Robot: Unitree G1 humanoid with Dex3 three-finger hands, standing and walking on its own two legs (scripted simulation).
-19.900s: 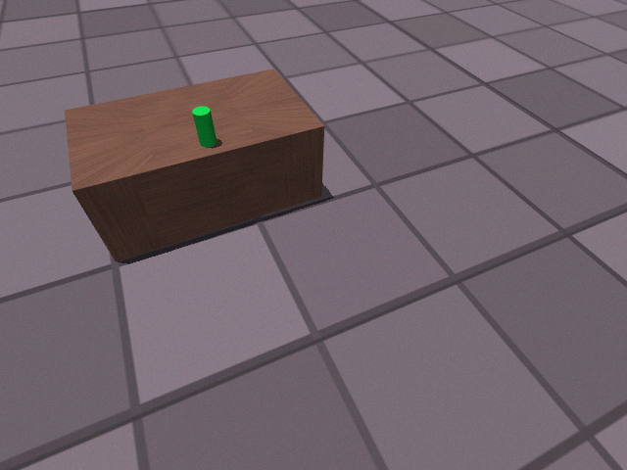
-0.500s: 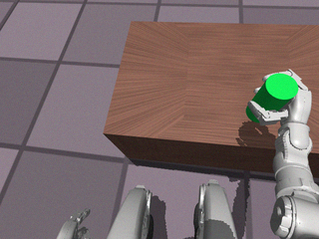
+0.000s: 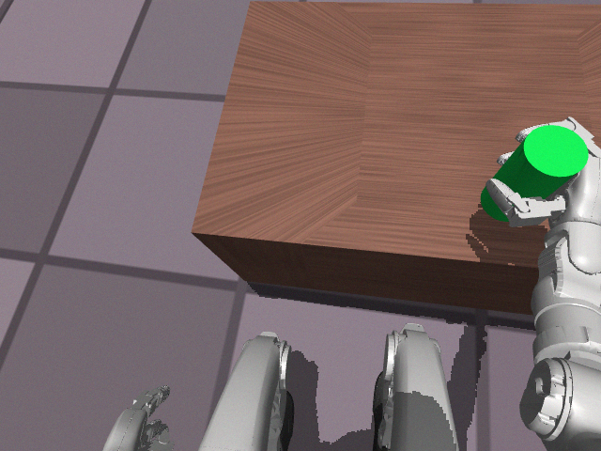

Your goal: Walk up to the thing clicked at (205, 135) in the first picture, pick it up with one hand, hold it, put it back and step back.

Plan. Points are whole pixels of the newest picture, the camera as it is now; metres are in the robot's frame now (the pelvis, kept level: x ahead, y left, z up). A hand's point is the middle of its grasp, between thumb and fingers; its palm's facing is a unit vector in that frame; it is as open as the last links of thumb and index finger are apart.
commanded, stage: lower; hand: right
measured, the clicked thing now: (526, 179) +0.45 -0.26 -0.01
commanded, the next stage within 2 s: loosen in 0.94 s
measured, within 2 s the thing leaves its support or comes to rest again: rests again in 0.66 s
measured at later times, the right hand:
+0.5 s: hand (501, 197) +0.45 -0.25 -0.06, palm faces +0.22 +0.98 +0.00, open 9.1 cm
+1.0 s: hand (497, 201) +0.46 -0.25 -0.08, palm faces +0.22 +0.98 +0.01, open 9.1 cm
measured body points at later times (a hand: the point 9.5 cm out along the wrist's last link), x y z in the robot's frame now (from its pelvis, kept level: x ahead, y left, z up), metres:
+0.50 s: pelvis -0.01 +0.01 -0.06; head +0.19 -0.03 +0.34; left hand +0.11 +0.27 -0.19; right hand +0.44 -0.30 -0.06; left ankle +0.03 +0.13 -0.51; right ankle +0.08 -0.13 -0.51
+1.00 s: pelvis -0.02 +0.01 -0.09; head +0.18 -0.03 +0.31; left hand +0.10 +0.28 -0.21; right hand +0.44 -0.31 -0.08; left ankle +0.03 +0.13 -0.51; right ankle +0.08 -0.13 -0.51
